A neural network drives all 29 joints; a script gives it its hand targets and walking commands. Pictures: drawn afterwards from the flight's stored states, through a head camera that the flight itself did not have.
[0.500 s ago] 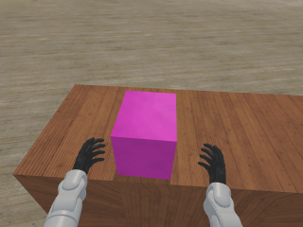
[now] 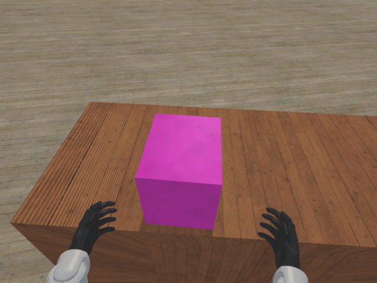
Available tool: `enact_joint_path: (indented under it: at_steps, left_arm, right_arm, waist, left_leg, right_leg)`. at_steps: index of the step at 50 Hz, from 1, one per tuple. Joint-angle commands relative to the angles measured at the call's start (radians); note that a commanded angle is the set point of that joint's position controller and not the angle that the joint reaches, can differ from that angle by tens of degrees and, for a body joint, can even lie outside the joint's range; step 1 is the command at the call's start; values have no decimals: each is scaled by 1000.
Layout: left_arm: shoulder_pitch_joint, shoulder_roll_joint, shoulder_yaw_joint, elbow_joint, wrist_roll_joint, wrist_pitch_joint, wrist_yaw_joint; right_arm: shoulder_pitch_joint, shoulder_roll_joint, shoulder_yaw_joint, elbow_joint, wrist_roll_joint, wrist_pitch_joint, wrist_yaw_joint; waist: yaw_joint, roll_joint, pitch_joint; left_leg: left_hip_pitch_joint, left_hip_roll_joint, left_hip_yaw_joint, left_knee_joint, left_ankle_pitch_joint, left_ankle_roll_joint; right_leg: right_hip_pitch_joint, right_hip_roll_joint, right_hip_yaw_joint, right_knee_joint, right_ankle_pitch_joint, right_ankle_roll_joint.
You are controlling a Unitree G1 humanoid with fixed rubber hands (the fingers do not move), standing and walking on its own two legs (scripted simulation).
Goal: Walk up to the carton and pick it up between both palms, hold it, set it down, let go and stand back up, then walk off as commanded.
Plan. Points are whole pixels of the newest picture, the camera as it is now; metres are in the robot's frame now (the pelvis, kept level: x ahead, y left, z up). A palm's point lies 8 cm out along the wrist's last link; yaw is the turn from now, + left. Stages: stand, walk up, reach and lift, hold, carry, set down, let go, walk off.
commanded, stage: set down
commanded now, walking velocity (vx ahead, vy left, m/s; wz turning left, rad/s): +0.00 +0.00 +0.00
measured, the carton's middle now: (183, 169) +0.42 +0.02 +0.00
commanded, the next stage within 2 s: let go in 1.80 s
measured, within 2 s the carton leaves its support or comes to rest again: neither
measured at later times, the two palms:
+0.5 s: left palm (81, 251) +0.21 +0.22 +0.00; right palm (285, 267) +0.17 -0.18 +0.00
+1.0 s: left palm (81, 259) +0.20 +0.23 -0.02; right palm (289, 276) +0.17 -0.19 -0.03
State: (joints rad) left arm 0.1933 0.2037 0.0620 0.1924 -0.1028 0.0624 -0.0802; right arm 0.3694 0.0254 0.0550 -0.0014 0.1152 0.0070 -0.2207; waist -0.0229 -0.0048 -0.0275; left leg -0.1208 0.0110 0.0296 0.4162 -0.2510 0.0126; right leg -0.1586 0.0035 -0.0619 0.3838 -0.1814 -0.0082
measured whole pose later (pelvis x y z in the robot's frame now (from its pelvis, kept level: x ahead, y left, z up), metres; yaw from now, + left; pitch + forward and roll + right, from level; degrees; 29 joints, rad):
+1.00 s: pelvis +0.02 +0.00 +0.00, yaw +0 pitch -3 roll -1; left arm 0.29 0.21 0.06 0.22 -0.10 0.12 -0.08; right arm 0.39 -0.05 0.01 0.24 0.05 -0.07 -0.10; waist -0.02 0.00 -0.01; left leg -0.08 0.01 0.03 0.39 -0.26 0.01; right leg -0.12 0.00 -0.06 0.36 -0.20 -0.01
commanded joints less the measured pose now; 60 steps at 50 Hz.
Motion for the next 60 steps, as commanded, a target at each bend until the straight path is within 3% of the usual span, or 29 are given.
enact_joint_path:
  at_steps: [1, 8, 18, 26, 34, 46, 51, 56, 60]
  left_arm:
    - [-27, 167, -46, -275, -56, -21, 6]
    - [36, 176, -39, -270, -52, -60, -1]
    - [70, 159, -54, -205, -31, -66, -4]
    - [70, 138, -63, -120, -1, -27, 0]
    - [66, 137, -58, -68, 10, 18, 1]
    - [72, 147, -35, -41, 34, 52, 13]
    - [74, 135, -39, -30, 52, 56, 27]
    - [78, 132, -30, 25, 63, 60, 30]
    - [46, 122, -33, 64, 81, 67, 41]
  right_arm:
    - [-20, -93, 27, -186, -27, -60, 21]
    - [54, -101, 37, -180, -26, -102, 39]
    - [49, -131, 1, -90, -33, -139, 65]
    - [17, -153, -37, 0, -48, -134, 88]
    - [-7, -158, -53, 15, -60, -116, 103]
    - [-25, -178, -78, 87, -78, -110, 129]
    - [-45, -199, -93, 164, -88, -123, 147]
    - [-67, -216, -96, 211, -99, -143, 163]
    - [-106, -237, -111, 297, -112, -148, 184]
  waist:
    - [66, 35, 79]
    - [59, 23, 78]
    - [49, 59, 81]
    - [45, 67, 131]
    - [49, 50, 150]
    - [57, 50, 122]
    - [58, 73, 120]
    - [61, 60, 111]
    - [61, 80, 124]
  left_leg:
    - [-16, 13, -8, -128, 126, -37]
    - [20, 4, -7, -110, 207, -37]
    - [31, 3, -4, -104, 277, -51]
    - [12, 3, 1, -128, 238, -59]
    - [-13, 1, 17, -144, 189, -51]
    - [-9, 1, 29, -134, 223, -54]
    - [-6, 8, 22, -127, 262, -68]
    - [-5, 5, 26, -119, 266, -65]
    - [-15, 10, 21, -127, 226, -69]
  right_leg:
    - [145, 1, 75, -103, 16, -35]
    - [153, -3, 79, -104, 97, -28]
    - [169, 8, 79, -102, 146, -34]
    - [155, 14, 71, -114, 87, -39]
    - [153, 13, 67, -120, 56, -33]
    - [160, 12, 60, -111, 89, -26]
    - [154, 21, 52, -102, 99, -34]
    - [156, 25, 44, -96, 110, -31]
    - [133, 27, 39, -96, 63, -39]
